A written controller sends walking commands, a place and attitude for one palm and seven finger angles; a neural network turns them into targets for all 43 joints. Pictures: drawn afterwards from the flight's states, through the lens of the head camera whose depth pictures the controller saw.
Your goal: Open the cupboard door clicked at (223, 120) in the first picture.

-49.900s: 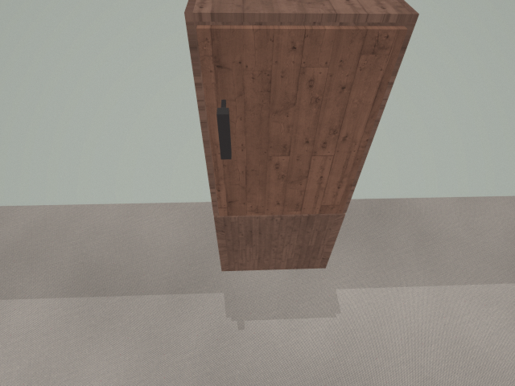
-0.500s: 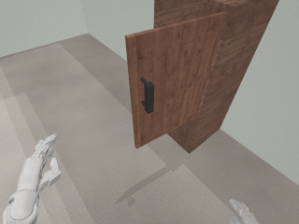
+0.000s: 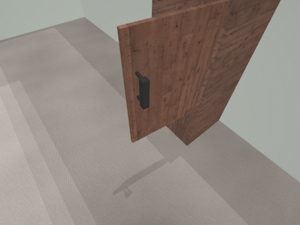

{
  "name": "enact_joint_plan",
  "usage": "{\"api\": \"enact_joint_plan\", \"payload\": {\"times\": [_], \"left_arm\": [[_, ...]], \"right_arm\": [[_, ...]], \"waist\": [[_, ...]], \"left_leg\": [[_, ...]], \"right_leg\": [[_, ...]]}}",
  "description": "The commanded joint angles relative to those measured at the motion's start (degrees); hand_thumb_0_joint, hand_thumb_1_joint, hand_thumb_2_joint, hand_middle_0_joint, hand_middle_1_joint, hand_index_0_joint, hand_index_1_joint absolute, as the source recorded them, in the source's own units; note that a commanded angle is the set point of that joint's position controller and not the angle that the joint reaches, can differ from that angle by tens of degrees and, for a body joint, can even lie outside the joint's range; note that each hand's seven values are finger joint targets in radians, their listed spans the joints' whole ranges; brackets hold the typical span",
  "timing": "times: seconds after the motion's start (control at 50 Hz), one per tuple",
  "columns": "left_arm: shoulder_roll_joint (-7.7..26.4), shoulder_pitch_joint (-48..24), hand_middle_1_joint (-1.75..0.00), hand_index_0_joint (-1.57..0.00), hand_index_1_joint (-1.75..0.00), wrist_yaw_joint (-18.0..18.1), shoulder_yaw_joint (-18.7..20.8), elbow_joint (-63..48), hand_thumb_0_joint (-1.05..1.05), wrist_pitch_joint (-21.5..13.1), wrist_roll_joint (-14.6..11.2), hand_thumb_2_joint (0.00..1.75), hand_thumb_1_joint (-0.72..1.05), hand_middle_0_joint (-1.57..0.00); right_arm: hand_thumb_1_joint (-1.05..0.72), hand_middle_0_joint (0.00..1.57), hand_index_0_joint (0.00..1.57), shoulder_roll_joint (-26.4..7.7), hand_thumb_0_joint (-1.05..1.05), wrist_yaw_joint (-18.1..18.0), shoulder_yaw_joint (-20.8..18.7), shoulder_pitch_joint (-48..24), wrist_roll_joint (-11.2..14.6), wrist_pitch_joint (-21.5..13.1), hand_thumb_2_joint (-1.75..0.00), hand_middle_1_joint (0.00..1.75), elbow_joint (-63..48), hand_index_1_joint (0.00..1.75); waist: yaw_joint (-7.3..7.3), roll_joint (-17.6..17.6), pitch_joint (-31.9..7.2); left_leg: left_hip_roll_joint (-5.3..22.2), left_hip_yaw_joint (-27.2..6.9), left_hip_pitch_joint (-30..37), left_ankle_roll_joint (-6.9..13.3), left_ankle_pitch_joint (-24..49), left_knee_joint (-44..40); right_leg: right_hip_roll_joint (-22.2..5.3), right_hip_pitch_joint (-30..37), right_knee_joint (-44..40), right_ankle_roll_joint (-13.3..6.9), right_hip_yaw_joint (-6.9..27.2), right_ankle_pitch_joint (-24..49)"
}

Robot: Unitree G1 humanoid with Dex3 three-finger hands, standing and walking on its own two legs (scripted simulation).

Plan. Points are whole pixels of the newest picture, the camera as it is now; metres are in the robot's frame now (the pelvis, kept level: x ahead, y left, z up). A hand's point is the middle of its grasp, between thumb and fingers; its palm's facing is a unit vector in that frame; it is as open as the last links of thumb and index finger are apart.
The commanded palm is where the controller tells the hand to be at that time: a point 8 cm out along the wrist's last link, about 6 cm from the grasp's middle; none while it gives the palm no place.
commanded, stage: let the arm hang, fingers relaxed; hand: left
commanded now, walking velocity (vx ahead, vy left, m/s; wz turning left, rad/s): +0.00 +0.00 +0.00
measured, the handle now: (141, 90) +0.54 +0.07 +0.03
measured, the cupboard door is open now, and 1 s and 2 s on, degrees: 83 83 83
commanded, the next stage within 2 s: look to check the result in 0.50 s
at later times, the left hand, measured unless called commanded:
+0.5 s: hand out of the picture +0.02 +0.15 -0.18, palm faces +0.04 -0.99 -0.16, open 7.3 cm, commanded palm none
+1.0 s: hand out of the picture +0.02 +0.15 -0.18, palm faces +0.03 -0.98 -0.18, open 7.4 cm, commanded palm none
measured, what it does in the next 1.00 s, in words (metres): stands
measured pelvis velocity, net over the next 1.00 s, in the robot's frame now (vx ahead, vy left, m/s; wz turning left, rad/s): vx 0.04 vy -0.01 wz -0.01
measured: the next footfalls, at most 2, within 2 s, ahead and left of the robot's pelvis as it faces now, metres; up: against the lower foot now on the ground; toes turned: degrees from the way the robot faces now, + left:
none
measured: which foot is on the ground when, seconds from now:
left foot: down 0.00-1.00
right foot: down 0.00-1.00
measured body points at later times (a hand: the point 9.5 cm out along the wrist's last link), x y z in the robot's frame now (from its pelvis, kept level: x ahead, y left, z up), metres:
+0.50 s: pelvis +0.03 -0.01 +0.00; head +0.03 +0.00 +0.45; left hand +0.02 +0.20 -0.16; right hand +0.01 -0.22 -0.16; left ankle +0.07 +0.11 -0.74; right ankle -0.01 -0.10 -0.74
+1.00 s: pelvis +0.04 -0.01 +0.00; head +0.05 -0.01 +0.45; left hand +0.02 +0.20 -0.16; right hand +0.04 -0.23 -0.16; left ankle +0.07 +0.11 -0.74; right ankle -0.01 -0.10 -0.74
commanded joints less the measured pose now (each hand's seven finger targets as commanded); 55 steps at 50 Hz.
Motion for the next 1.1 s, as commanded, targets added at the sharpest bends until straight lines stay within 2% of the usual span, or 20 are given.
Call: {"api": "enact_joint_plan", "payload": {"times": [0.0, 0.04, 0.16, 0.22, 0.3, 0.34, 0.38, 0.48, 0.52, 0.6, 0.7, 0.88, 0.94, 1.02, 1.08], "left_arm": [[3.7, 1.9, -0.3, -0.2, -0.3, 0.3, 0.9, -2.1, 0.0, -1.4, 0.0, 0.9, 0.9, -0.2], [2.9, 2.0, -0.3, -0.2, -0.3, 0.5, 0.8, -2.0, 0.0, -1.5, 0.0, 0.9, 0.9, -0.2], [2.2, 1.8, -0.3, -0.2, -0.3, 0.7, 1.0, -2.6, 0.0, -1.8, 0.0, 0.9, 0.9, -0.2], [1.9, 1.1, -0.3, -0.2, -0.3, 0.8, 1.2, -3.0, 0.0, -1.8, 0.0, 0.9, 0.9, -0.2], [1.9, 0.6, -0.3, -0.2, -0.3, 0.8, 1.4, -3.2, 0.0, -2.1, 0.0, 0.9, 0.9, -0.2], [2.0, 0.3, -0.3, -0.2, -0.3, 0.8, 1.4, -3.0, 0.0, -2.1, -0.1, 0.9, 0.9, -0.2], [1.9, 0.3, -0.3, -0.2, -0.3, 0.8, 1.4, -3.1, 0.0, -2.1, -0.1, 0.9, 0.9, -0.2], [2.4, 0.0, -0.3, -0.2, -0.3, 0.7, 1.4, -3.4, 0.0, -2.1, -0.1, 0.9, 0.9, -0.2], [2.3, -0.3, -0.3, -0.2, -0.3, 0.7, 1.4, -3.3, 0.0, -2.2, -0.1, 0.9, 0.9, -0.2], [2.6, -0.5, -0.3, -0.2, -0.3, 0.7, 1.3, -3.3, 0.0, -2.2, -0.1, 0.9, 0.9, -0.2], [2.7, -0.4, -0.3, -0.2, -0.3, 0.7, 1.2, -3.2, 0.0, -2.1, -0.1, 0.9, 0.9, -0.2], [3.2, -0.1, -0.3, -0.2, -0.3, 0.7, 1.2, -3.1, 0.0, -2.3, -0.1, 0.9, 0.9, -0.2], [3.1, -0.3, -0.3, -0.2, -0.3, 0.7, 1.2, -3.0, 0.0, -2.3, -0.2, 0.9, 0.9, -0.2], [3.2, -0.6, -0.3, -0.2, -0.3, 0.7, 1.2, -3.0, 0.0, -2.3, -0.1, 0.9, 0.9, -0.2], [3.7, -0.7, -0.3, -0.2, -0.3, 0.7, 1.4, -3.3, 0.0, -2.5, -0.1, 0.9, 0.9, -0.2]], "right_arm": [[-0.9, 0.2, 0.2, -5.4, 0.0, -0.3, -1.3, 2.8, -0.2, -1.2, -0.9, 0.3, -1.7, 0.3], [-0.9, 0.2, 0.2, -4.9, 0.0, -0.3, -1.2, 2.8, -0.3, -1.2, -0.9, 0.3, -1.3, 0.3], [-0.9, 0.2, 0.2, -3.2, 0.0, -0.3, -1.0, 2.9, -0.4, -1.6, -0.9, 0.3, -0.5, 0.3], [-0.9, 0.2, 0.2, -3.0, 0.0, -0.3, -1.0, 2.7, -0.4, -1.8, -0.9, 0.3, -0.3, 0.3], [-0.9, 0.2, 0.2, -3.2, 0.0, -0.5, -1.0, 2.4, -0.4, -2.2, -0.9, 0.3, -0.5, 0.3], [-0.9, 0.2, 0.2, -3.3, 0.0, -0.6, -0.9, 2.0, -0.4, -2.2, -0.9, 0.3, -0.5, 0.3], [-0.9, 0.2, 0.2, -3.4, 0.0, -0.7, -0.9, 1.9, -0.3, -2.2, -0.9, 0.3, -0.8, 0.3], [-0.9, 0.2, 0.2, -4.1, 0.0, -0.7, -1.0, 1.3, -0.3, -2.3, -0.9, 0.3, -0.9, 0.3], [-0.9, 0.2, 0.2, -4.4, 0.0, -0.7, -1.0, 1.3, -0.3, -2.3, -0.9, 0.3, -0.9, 0.3], [-0.9, 0.2, 0.2, -4.8, 0.0, -0.7, -1.1, 0.9, -0.2, -2.2, -0.9, 0.3, -0.8, 0.3], [-0.9, 0.2, 0.2, -5.1, 0.0, -0.7, -1.1, 0.3, -0.2, -2.2, -0.9, 0.3, -0.7, 0.3], [-0.9, 0.2, 0.2, -5.9, 0.0, -0.8, -1.0, -0.3, -0.1, -2.4, -0.9, 0.3, -0.7, 0.3], [-0.9, 0.2, 0.2, -5.6, 0.0, -0.8, -1.0, -0.3, -0.2, -2.5, -0.9, 0.3, -0.5, 0.3], [-0.9, 0.2, 0.2, -5.7, 0.0, -0.8, -1.0, -0.5, -0.2, -2.4, -0.9, 0.3, -0.4, 0.3], [-0.9, 0.2, 0.2, -6.1, 0.0, -0.8, -1.1, -0.6, -0.1, -2.5, -0.9, 0.3, -0.7, 0.3]], "waist": [[-0.49, -1.9, 0.7], [-0.39, -3.2, 2.1], [-0.32, -2.9, 2.5], [-0.2, -0.4, 3.1], [0.02, -0.4, 1.4], [0.08, 1.5, 1.3], [0.15, 0.5, 1.2], [0.1, 0.7, 0.8], [-0.09, -1.0, 0.2], [-0.3, -0.9, 0.3], [-0.25, -1.1, 0.7], [0.02, -1.1, -0.6], [-0.1, -0.4, -0.3], [-0.05, -1.3, 0.8], [0.01, -1.1, -0.1]], "left_leg": [[5.0, -4.5, 2.6, 2.1, -4.0, -4.7], [4.9, -4.3, 2.2, 2.0, -4.0, -4.7], [4.5, -3.4, 2.6, 1.9, -0.4, -3.7], [4.7, -3.8, 1.9, 2.0, 0.4, -4.2], [5.0, -3.7, 2.1, 2.0, 3.4, -4.0], [5.1, -3.6, 2.5, 1.9, 4.2, -3.9], [5.3, -3.5, 2.8, 1.9, 4.5, -3.8], [5.5, -3.4, 4.0, 1.9, 5.4, -3.9], [5.5, -3.4, 4.6, 1.9, 6.0, -4.0], [5.6, -3.1, 5.4, 1.7, 6.9, -3.9], [5.5, -3.3, 5.5, 1.7, 5.3, -4.4], [5.7, -3.1, 7.0, 1.9, 8.1, -4.1], [5.7, -3.1, 7.0, 1.8, 8.2, -4.5], [5.7, -3.3, 6.6, 1.8, 7.6, -4.7], [5.7, -2.9, 7.2, 1.8, 8.8, -4.3]], "right_leg": [[-6.8, -5.5, -7.4, -1.3, 6.1, -6.0], [-6.7, -6.1, -7.4, -1.3, 6.2, -6.2], [-7.2, -5.9, -7.3, -1.4, 6.3, -4.1], [-7.0, -5.3, -6.7, -1.3, 6.0, -2.7], [-7.2, -2.5, -6.3, -1.1, 5.7, 1.2], [-7.2, -2.1, -6.2, -1.0, 5.8, 2.5], [-7.1, -1.7, -6.6, -1.1, 5.7, 3.1], [-7.1, -1.2, -6.8, -0.9, 5.6, 4.3], [-7.2, -0.8, -6.8, -0.9, 5.8, 5.3], [-7.2, -0.8, -7.0, -0.8, 5.8, 6.4], [-7.1, -1.0, -7.5, -0.7, 5.8, 4.2], [-7.2, 0.5, -7.4, -0.6, 5.7, 7.7], [-7.3, 0.4, -7.4, -0.6, 5.7, 7.9], [-7.3, 0.2, -7.7, -0.6, 5.5, 7.2], [-7.4, 0.9, -7.7, -0.5, 5.5, 9.3]]}}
